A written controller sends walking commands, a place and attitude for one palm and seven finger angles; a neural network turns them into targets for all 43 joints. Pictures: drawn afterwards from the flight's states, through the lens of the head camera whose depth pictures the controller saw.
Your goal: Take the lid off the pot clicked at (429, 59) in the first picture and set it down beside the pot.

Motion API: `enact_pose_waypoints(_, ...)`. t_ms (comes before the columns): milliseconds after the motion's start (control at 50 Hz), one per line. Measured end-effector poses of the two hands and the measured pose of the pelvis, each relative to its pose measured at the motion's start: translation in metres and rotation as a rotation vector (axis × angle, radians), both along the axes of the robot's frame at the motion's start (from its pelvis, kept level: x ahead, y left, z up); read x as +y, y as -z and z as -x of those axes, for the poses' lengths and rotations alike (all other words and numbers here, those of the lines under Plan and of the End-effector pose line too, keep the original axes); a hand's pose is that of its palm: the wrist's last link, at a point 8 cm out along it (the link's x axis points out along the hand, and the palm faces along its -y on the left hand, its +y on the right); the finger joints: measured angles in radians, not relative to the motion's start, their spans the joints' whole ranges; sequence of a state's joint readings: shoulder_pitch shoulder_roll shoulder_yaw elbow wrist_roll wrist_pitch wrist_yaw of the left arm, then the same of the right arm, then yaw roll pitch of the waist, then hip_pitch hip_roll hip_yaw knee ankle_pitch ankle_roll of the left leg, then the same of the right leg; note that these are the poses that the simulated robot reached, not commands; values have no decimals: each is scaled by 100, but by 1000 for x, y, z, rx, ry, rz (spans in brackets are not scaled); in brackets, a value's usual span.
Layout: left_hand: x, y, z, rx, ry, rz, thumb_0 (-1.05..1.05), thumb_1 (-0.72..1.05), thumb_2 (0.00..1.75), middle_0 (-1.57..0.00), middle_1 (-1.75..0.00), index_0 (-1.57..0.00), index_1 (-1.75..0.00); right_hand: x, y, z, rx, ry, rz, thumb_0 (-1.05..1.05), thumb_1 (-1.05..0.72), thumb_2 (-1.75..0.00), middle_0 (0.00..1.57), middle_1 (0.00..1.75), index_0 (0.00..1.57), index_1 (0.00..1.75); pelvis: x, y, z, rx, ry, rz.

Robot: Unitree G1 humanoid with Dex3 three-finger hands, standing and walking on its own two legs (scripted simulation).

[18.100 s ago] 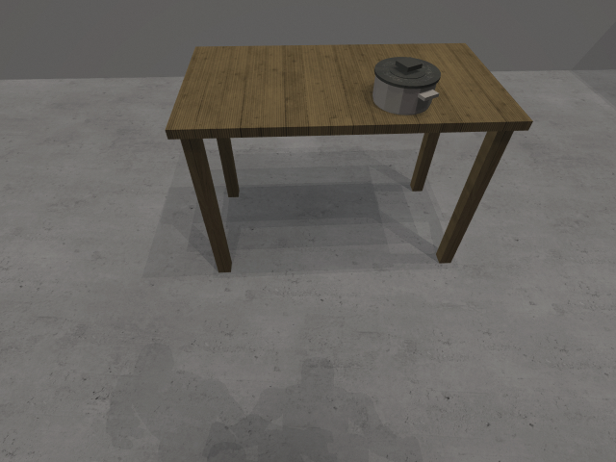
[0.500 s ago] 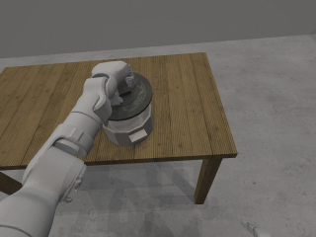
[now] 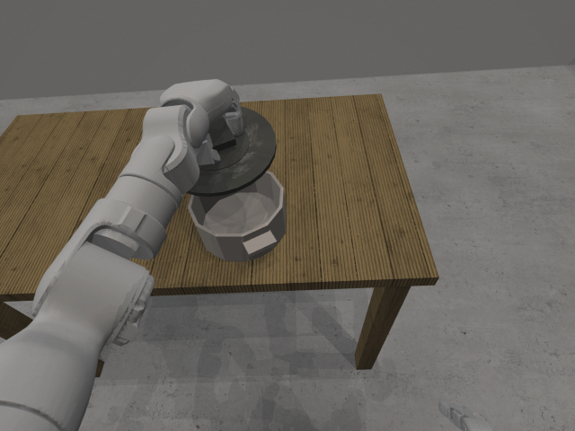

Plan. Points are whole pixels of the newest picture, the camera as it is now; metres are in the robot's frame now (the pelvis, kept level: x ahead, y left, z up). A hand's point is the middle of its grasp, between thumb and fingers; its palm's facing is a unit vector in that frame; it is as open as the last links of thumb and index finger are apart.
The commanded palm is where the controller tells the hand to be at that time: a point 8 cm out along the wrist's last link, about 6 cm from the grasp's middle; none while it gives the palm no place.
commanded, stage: lift the lid straight up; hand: left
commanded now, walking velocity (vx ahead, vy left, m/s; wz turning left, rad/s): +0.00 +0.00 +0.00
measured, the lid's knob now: (213, 136) +0.51 +0.11 +0.14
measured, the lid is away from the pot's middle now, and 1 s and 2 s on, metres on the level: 0.01 0.07 0.19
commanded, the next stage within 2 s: move the lid sideways beside the pot in 0.36 s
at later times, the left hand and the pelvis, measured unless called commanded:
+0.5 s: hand (208, 130) +0.47 +0.10 +0.18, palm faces -0.26 -0.05 -0.96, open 8.2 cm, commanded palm +0.46 +0.12 +0.26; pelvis +0.00 +0.00 +0.00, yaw +0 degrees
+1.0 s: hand (163, 135) +0.47 +0.16 +0.18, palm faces -0.29 -0.05 -0.95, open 8.2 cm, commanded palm +0.46 +0.18 +0.26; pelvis +0.00 +0.00 +0.00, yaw +0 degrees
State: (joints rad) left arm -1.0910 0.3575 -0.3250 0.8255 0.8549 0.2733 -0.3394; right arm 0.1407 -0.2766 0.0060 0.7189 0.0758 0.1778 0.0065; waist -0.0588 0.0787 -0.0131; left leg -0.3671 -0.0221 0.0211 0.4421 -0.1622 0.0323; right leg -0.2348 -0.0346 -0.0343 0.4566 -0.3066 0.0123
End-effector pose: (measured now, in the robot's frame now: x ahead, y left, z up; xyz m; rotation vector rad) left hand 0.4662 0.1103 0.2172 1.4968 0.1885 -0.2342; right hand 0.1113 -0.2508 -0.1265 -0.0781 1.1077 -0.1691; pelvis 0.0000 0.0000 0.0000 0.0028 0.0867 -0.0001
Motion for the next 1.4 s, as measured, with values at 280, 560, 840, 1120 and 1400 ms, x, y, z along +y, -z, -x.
enact_pose_waypoints(280,1,-21,2,-14,-12,-7,4,13,90,-54,-88,-64,-91,5,-1,-2,-17,-23,-9,1,-91,-89,20,30,20,30,3,0,3,-3,-8,1)
enact_pose_waypoints(560,-3,-20,1,-15,3,1,4,13,90,-54,-88,-64,-91,3,-2,1,-19,-15,0,1,-91,-89,20,30,20,30,1,-1,5,-3,-1,1)
enact_pose_waypoints(840,34,-18,-1,28,-52,-23,3,14,89,-54,-88,-64,-91,-7,-4,5,-7,7,23,1,-91,-89,20,30,20,30,-1,-1,1,-8,2,3)
enact_pose_waypoints(1120,73,-18,4,21,-62,-22,4,14,89,-53,-88,-64,-91,-4,-10,-4,-18,-12,38,1,-91,-89,20,30,20,30,4,-1,1,-8,-4,9)
enact_pose_waypoints(1400,106,-14,10,58,-87,-39,4,14,89,-53,-88,-64,-91,6,-9,5,8,-26,44,1,-91,-89,20,30,20,30,11,-1,7,-3,-14,17)
